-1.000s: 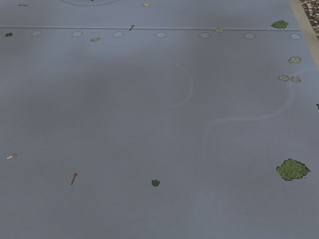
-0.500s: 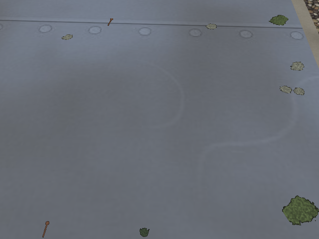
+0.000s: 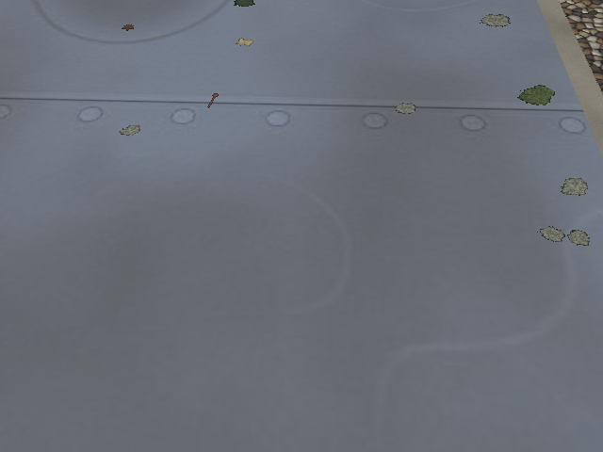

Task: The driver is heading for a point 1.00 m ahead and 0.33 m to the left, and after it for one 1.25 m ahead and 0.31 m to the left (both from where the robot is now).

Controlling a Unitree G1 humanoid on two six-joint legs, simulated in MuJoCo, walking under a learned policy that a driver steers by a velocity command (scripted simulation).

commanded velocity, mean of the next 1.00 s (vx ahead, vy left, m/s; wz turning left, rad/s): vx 0.75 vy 0.00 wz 0.49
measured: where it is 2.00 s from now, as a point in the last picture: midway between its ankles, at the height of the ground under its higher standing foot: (121, 217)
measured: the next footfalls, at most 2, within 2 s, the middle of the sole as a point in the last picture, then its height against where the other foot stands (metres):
right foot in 0.38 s outside the picture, level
left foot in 0.88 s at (291, 400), level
